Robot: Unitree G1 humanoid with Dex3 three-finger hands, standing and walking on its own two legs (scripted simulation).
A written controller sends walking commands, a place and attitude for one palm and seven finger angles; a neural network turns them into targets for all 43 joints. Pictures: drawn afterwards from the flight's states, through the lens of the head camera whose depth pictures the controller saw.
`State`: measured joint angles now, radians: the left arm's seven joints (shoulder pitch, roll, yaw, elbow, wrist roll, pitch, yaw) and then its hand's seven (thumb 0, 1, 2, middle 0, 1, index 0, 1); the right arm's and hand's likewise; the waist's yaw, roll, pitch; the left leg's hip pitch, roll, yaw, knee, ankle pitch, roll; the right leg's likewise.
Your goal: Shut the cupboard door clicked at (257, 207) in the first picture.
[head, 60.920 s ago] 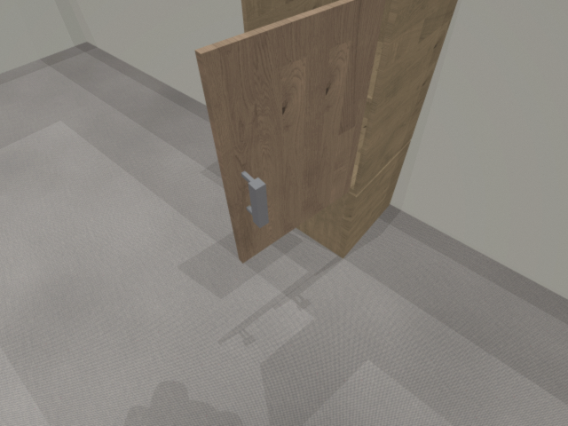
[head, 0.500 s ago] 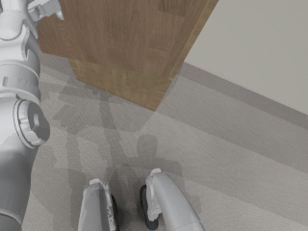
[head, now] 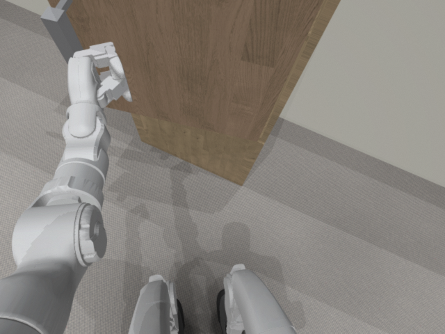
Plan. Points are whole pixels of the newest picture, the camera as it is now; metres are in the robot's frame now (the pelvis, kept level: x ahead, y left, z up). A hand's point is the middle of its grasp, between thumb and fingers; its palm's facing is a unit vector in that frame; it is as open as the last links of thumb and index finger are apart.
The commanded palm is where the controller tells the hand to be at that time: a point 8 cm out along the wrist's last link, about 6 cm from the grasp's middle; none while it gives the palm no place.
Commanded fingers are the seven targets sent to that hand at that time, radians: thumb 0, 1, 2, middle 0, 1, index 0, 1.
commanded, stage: pull the fist back off the door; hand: left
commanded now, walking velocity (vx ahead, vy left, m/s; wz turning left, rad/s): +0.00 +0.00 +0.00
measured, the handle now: (75, 38) +0.65 +0.19 +0.04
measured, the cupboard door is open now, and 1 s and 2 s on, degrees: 12 12 12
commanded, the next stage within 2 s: draw the hand back to the body in 0.26 s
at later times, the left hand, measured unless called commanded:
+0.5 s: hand (120, 99) +0.49 +0.11 +0.07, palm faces +0.04 -1.00 -0.04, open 3.1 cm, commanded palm +0.44 +0.16 +0.08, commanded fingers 0.00 0.90 0.90 -1.30 -1.50 -1.30 -1.50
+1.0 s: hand (24, 171) +0.34 +0.18 +0.16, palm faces +0.09 -0.98 -0.17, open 3.1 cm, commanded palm +0.30 +0.23 +0.18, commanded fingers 0.00 0.90 0.90 -0.97 -1.14 -0.97 -1.14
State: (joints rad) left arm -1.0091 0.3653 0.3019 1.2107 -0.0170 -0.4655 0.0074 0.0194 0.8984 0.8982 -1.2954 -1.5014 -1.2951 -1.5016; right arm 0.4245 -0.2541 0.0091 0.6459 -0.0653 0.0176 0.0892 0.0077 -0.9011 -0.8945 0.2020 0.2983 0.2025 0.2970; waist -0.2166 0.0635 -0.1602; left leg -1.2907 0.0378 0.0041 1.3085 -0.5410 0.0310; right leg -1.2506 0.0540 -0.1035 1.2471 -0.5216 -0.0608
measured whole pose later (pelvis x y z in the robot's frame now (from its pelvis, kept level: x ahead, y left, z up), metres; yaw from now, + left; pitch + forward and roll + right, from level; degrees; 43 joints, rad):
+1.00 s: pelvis +0.02 +0.00 +0.10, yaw +2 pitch +7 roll +0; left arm -0.09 0.26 0.07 0.34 -0.11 -0.23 -0.01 0.02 0.90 0.90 -1.19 -1.39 -1.19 -1.39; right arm 0.22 -0.25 0.00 0.54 0.05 0.05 -0.07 0.01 -0.90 -0.89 0.20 0.30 0.20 0.30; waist -0.02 0.03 -0.09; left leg -0.52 0.00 0.04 0.78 -0.38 0.03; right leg -0.51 0.04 -0.05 0.76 -0.38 -0.05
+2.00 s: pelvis +0.04 +0.00 +0.13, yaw +3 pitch -4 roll +0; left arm 0.46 0.35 0.33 -0.35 -0.07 -0.10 0.11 0.02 0.89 0.90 -0.21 -0.31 -0.21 -0.31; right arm 0.20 -0.22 0.02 0.65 0.02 -0.10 -0.08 0.02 -0.90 -0.90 0.20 0.30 0.20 0.30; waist 0.06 0.07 0.00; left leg -0.11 -0.01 0.02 0.43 -0.25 0.02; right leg -0.08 0.04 -0.06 0.40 -0.25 -0.05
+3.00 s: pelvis -0.05 +0.02 +0.11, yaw +3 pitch +0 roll -2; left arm 0.51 0.41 0.44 -0.50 -0.02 -0.23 0.17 0.02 0.89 0.90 -0.21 -0.30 -0.21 -0.30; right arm 0.25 -0.24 0.01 0.59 0.00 -0.05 -0.08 0.02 -0.90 -0.89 0.20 0.30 0.20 0.30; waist 0.00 0.01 0.00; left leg -0.45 -0.01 0.03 0.67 -0.24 0.06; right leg -0.40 0.02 -0.07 0.60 -0.20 -0.02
